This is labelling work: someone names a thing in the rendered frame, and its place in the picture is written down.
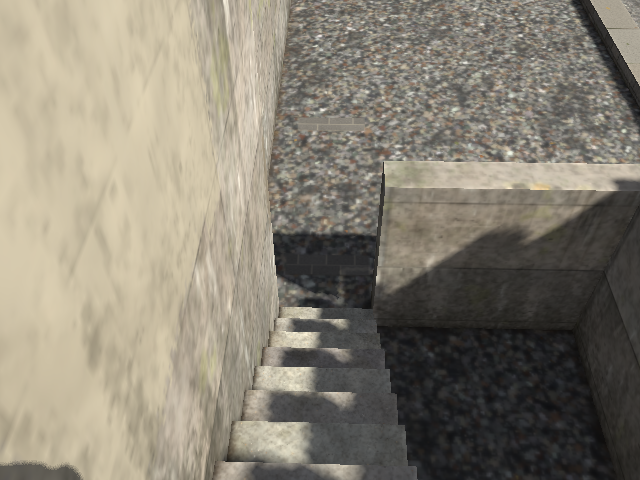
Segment stairs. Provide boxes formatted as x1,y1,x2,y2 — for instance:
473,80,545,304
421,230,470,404
212,307,418,480

